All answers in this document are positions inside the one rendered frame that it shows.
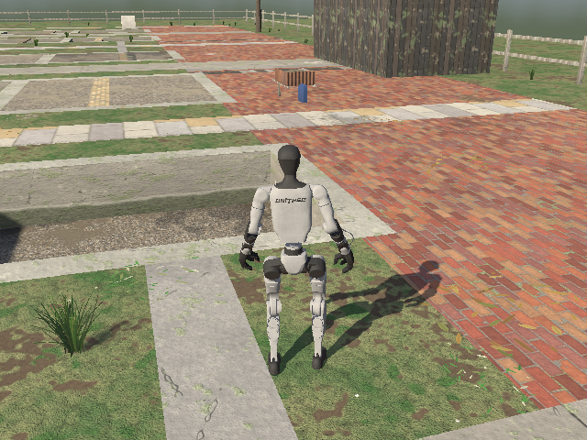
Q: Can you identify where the right robot forearm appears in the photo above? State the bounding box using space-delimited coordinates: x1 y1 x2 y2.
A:
330 219 350 255

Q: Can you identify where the right robot upper arm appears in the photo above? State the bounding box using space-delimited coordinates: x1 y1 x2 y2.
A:
309 183 338 234

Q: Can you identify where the left robot forearm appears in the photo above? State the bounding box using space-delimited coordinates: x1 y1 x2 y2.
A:
240 221 258 255

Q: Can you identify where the robot torso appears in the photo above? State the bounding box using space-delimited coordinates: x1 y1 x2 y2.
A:
270 181 313 275

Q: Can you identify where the robot right hand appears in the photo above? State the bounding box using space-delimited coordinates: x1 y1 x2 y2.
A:
334 250 354 273

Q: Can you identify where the robot right thigh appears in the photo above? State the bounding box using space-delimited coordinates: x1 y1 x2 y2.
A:
306 255 327 315

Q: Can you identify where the left robot upper arm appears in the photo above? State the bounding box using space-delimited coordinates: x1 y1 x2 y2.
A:
248 185 271 235

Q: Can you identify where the robot left hand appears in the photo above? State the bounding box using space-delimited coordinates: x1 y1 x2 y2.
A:
238 250 260 270

